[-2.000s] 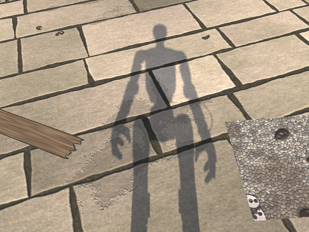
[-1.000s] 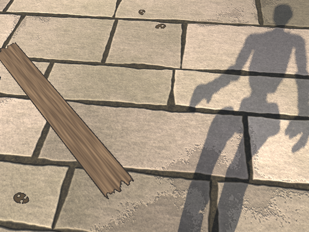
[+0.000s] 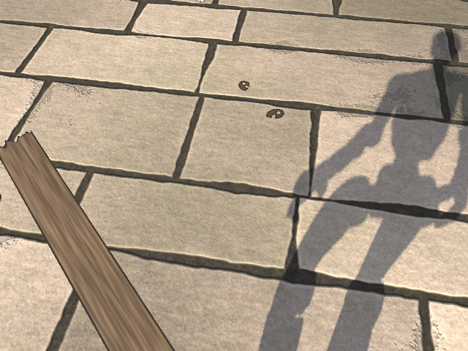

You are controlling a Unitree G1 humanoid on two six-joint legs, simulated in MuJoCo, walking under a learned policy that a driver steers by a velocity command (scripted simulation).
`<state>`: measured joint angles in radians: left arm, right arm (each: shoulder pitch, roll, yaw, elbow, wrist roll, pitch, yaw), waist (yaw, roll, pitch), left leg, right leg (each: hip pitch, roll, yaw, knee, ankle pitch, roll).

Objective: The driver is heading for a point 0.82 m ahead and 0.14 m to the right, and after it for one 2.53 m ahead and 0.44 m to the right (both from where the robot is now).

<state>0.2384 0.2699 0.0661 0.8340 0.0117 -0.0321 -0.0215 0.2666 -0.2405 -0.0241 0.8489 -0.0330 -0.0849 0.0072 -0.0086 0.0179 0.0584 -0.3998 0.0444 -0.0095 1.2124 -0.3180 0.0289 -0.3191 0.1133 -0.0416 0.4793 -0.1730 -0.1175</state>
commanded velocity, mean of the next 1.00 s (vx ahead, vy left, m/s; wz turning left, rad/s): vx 0.46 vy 0.00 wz -0.51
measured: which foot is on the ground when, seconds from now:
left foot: up 0.00-0.34, down 0.36-0.88, up 0.90-1.00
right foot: down 0.00-0.36, up 0.38-0.88, down 0.90-1.00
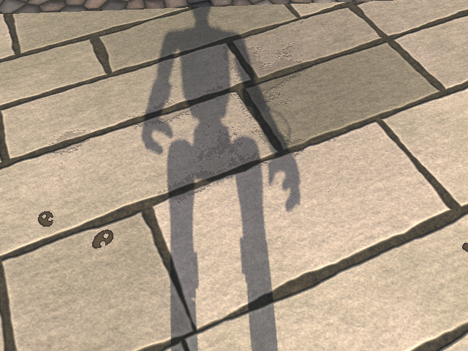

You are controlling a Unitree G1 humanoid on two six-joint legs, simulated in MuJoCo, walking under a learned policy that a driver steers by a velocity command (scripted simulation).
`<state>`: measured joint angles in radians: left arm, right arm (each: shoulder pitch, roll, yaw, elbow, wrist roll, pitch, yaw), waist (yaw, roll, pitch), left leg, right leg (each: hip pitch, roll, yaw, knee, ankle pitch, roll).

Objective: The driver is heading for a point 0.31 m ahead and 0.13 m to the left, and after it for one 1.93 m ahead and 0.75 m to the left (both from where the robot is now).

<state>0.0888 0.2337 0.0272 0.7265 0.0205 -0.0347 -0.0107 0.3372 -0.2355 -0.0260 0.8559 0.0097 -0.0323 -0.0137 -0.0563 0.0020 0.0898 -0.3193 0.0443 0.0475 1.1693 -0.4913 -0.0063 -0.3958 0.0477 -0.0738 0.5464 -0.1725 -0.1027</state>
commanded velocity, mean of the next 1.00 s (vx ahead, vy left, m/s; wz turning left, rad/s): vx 0.11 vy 0.00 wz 0.44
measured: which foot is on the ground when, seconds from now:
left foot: up 0.00-0.42, down 0.44-0.92, up 0.94-1.00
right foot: down 0.00-0.44, up 0.46-0.90, down 0.92-1.00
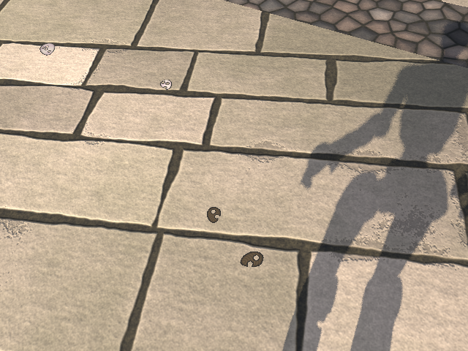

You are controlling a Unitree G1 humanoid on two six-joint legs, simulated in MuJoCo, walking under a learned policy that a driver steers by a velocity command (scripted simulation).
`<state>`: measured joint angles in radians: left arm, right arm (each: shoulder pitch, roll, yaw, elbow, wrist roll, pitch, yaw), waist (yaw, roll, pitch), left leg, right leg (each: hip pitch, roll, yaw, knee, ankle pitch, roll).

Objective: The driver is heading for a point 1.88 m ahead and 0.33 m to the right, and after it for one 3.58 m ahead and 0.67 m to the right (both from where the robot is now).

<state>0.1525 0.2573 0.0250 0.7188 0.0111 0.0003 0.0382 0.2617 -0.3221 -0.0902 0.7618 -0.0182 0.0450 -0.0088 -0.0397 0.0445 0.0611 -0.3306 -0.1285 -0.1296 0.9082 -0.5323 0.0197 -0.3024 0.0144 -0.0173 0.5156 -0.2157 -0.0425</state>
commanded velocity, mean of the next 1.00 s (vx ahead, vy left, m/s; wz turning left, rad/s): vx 0.01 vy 0.00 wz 0.14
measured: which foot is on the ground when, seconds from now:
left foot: up 0.00-0.32, down 0.34-1.00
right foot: down 0.00-1.00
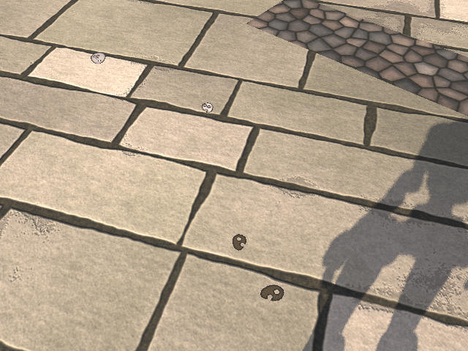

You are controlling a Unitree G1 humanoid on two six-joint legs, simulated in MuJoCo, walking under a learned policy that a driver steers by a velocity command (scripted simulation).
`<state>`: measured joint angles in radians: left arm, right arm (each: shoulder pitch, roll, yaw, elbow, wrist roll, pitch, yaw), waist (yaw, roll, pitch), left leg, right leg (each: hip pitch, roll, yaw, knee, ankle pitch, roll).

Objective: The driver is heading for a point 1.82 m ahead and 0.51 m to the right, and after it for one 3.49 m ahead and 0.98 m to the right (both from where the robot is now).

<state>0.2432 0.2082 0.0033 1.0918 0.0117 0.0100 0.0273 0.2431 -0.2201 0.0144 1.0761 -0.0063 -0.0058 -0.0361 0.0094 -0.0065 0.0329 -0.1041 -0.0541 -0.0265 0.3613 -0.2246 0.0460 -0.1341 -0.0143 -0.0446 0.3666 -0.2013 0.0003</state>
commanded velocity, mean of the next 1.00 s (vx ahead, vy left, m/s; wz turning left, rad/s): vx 0.04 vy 0.00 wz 0.00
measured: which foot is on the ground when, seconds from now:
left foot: down 0.00-1.00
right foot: down 0.00-1.00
